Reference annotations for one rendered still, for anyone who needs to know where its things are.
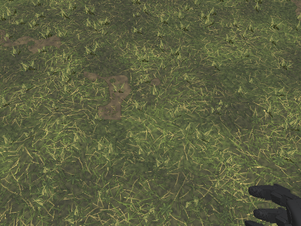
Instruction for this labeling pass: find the robot right hand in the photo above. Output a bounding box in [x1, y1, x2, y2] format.
[245, 184, 301, 226]

